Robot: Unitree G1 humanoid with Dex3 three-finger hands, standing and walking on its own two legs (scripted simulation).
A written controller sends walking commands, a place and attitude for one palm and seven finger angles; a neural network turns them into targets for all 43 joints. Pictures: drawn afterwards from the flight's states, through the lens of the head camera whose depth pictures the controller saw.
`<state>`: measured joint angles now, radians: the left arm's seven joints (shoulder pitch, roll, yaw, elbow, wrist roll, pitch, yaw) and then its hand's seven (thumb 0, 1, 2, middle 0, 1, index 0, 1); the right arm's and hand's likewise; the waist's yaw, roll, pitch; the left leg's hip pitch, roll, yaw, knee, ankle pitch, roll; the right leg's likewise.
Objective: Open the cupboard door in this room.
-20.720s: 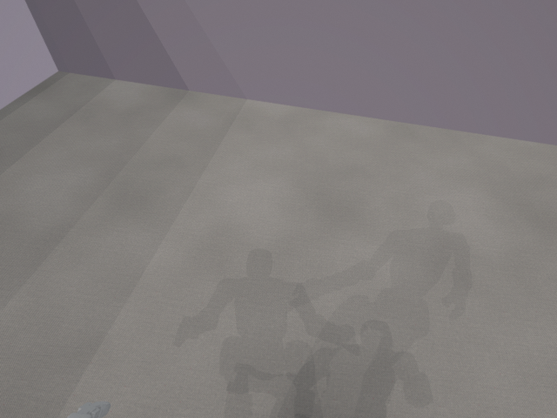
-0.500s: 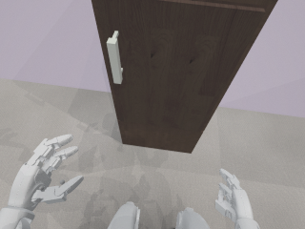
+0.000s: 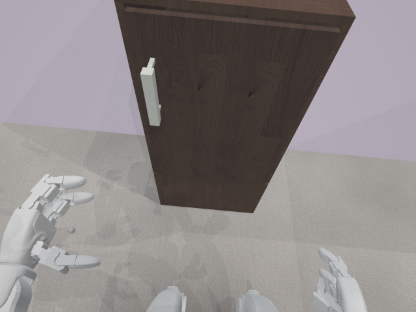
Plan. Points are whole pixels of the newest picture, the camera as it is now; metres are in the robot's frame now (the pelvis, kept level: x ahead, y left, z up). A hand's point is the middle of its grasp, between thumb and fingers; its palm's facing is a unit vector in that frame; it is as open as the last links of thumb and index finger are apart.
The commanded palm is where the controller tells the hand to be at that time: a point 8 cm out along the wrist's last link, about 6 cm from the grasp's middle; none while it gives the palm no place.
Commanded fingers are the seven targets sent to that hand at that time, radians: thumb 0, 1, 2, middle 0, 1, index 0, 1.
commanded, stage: raise the hand with hooked fingers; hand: left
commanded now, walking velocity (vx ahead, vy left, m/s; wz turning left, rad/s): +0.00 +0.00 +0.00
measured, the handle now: (153, 93) +0.57 +0.17 +0.06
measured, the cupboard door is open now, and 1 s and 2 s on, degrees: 0 0 0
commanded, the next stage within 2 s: move the hooked fingers beside the handle in 0.92 s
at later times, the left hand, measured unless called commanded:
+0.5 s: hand (68, 188) +0.30 +0.26 +0.08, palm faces +0.00 -1.00 -0.05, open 14.0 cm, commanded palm +0.27 +0.31 +0.08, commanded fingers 0.00 -0.50 0.30 -0.30 -1.20 -0.30 -1.20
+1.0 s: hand (74, 187) +0.30 +0.26 +0.07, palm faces +0.00 -1.00 -0.04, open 14.0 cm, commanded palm +0.28 +0.31 +0.08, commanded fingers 0.00 -0.50 0.30 -0.30 -1.20 -0.30 -1.20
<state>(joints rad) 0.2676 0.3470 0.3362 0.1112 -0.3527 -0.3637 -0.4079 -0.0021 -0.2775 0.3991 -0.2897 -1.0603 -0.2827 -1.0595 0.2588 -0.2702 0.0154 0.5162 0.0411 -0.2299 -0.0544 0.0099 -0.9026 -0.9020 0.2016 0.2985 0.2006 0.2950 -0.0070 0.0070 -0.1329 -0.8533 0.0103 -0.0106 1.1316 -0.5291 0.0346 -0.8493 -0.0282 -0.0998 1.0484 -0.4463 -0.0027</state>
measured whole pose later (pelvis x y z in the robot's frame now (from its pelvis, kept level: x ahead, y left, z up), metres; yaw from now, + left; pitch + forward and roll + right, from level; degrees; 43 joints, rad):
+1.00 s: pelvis +0.01 -0.01 +0.02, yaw -1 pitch +14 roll -2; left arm -0.01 0.41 0.43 0.42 -0.36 -0.32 -0.52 -0.01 -0.50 0.30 -0.30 -1.20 -0.30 -1.20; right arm 0.28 -0.27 0.04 0.52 0.04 -0.17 -0.07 0.01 -0.90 -0.90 0.20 0.30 0.20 0.30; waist -0.01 0.01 -0.12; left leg -0.78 0.02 0.00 1.03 -0.51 0.02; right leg -0.79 -0.01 -0.09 0.97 -0.43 -0.02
